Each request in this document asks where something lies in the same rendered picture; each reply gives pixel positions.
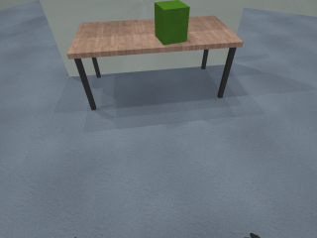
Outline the carton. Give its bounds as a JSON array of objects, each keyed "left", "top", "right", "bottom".
[{"left": 155, "top": 0, "right": 190, "bottom": 46}]

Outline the table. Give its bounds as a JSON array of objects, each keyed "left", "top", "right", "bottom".
[{"left": 67, "top": 15, "right": 244, "bottom": 110}]

